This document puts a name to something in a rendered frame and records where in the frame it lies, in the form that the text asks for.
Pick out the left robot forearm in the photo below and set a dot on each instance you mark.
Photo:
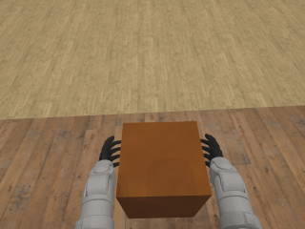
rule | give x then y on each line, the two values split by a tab
98	198

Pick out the left robot hand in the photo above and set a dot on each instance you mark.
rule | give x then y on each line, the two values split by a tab
107	151

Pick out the right robot forearm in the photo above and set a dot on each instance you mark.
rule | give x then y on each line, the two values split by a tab
234	205

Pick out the carton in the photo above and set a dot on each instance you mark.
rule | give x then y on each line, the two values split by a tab
162	171

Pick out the right robot hand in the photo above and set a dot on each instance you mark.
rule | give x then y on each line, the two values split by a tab
213	149

